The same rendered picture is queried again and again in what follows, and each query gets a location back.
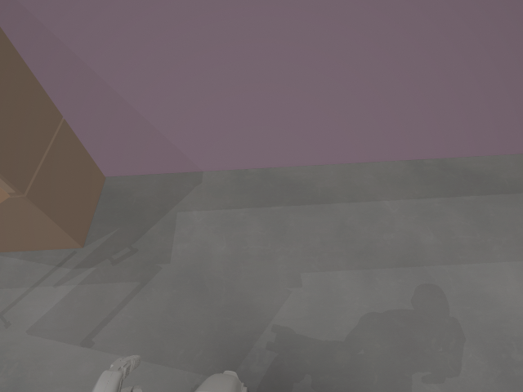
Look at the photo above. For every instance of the robot left hand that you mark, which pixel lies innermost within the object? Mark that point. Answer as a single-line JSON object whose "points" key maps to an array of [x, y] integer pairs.
{"points": [[111, 380]]}

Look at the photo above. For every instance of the robot left shin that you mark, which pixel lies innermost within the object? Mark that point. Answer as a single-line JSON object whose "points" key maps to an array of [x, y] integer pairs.
{"points": [[230, 373]]}

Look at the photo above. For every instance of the left robot thigh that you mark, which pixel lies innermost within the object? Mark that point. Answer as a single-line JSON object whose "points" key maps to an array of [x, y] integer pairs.
{"points": [[222, 383]]}

